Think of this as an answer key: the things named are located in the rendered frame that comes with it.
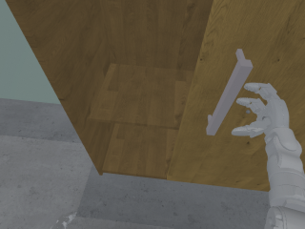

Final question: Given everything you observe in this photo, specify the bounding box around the wardrobe door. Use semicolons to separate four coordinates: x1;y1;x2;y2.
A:
167;0;305;192

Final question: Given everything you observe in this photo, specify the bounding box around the handle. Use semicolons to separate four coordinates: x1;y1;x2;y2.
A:
206;49;254;135

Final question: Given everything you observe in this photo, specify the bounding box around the robot right forearm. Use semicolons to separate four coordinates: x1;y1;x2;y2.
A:
264;127;305;213

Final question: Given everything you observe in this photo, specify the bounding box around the right robot upper arm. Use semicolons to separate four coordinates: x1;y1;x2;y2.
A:
264;205;305;229

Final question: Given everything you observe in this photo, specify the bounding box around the robot left hand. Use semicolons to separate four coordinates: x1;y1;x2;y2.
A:
51;211;76;229

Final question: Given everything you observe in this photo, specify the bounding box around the robot right hand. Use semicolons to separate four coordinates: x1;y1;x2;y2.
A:
231;82;290;138

